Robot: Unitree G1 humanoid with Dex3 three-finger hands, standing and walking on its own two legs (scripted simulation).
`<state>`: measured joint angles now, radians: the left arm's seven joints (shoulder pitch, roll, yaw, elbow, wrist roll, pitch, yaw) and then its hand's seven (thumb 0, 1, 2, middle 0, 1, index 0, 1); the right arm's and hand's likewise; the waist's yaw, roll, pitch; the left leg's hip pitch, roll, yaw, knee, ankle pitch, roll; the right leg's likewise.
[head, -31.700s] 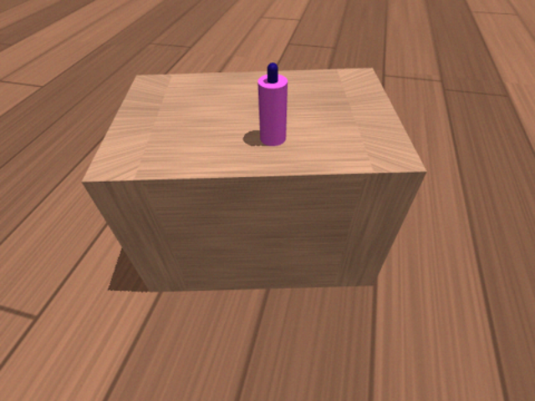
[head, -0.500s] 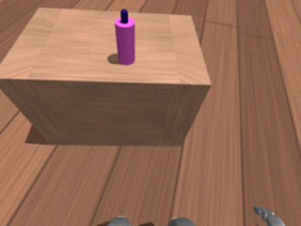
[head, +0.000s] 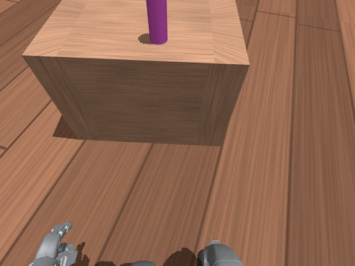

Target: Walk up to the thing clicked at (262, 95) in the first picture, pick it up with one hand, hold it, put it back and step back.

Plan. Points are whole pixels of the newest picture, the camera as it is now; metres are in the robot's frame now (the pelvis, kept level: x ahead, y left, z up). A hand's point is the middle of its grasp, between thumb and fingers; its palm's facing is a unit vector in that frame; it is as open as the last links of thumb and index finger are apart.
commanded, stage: step back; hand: left
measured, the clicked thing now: (157, 12) +1.00 +0.12 +0.02
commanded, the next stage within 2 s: stand in 1.46 s
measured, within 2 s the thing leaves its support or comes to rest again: neither
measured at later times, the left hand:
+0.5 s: hand out of the picture -0.10 +0.23 -0.12, palm faces -0.01 -0.90 -0.43, open 7.4 cm
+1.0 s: hand out of the picture -0.12 +0.22 -0.13, palm faces +0.05 -0.92 -0.40, open 7.4 cm
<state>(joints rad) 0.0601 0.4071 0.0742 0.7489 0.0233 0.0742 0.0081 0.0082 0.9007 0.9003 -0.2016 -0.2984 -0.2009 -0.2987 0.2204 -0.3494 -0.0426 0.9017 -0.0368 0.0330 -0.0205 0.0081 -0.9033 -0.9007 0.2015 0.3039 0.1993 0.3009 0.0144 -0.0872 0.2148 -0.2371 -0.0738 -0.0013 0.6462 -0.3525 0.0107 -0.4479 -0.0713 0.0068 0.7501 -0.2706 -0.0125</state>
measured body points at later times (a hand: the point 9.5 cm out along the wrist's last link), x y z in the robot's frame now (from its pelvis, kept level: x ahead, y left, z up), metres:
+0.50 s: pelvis -0.15 -0.05 +0.01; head -0.12 -0.07 +0.46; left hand -0.10 +0.27 -0.09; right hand -0.05 -0.36 -0.11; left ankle -0.14 +0.11 -0.66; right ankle -0.15 -0.16 -0.72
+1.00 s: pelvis -0.17 -0.06 +0.01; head -0.17 -0.07 +0.46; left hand -0.12 +0.27 -0.10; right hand -0.10 -0.37 -0.12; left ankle -0.18 +0.08 -0.68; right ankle -0.14 -0.16 -0.72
